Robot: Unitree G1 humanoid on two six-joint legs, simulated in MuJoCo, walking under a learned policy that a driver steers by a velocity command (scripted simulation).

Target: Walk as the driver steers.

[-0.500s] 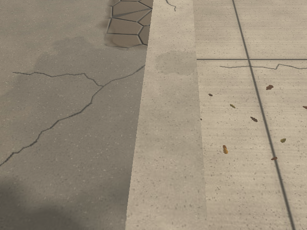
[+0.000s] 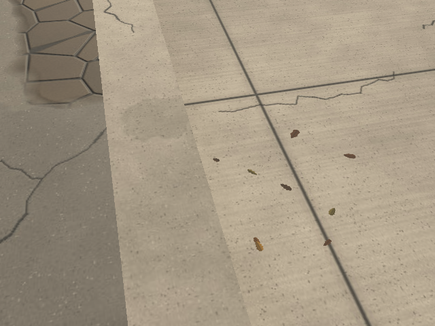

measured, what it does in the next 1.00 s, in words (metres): walks ahead, turning right: right foot, then left foot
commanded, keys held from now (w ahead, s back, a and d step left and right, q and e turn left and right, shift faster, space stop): w+e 0.64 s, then w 0.34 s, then w+q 0.02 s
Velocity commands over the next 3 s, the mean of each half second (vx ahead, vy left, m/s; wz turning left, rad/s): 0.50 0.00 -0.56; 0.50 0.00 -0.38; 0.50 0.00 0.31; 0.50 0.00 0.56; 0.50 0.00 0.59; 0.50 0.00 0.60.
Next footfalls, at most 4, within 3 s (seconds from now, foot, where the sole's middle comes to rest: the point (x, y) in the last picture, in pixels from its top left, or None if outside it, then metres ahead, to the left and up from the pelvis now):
0.28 right None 0.25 -0.09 -0.78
0.80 left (211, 296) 0.61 0.01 -0.78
1.52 right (324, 262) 0.80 -0.43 -0.93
2.00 left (265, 194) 1.12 -0.24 -0.93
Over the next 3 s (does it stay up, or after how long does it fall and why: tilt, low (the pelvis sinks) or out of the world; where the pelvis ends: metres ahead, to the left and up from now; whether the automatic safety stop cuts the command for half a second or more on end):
stays up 1.46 -0.22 -0.18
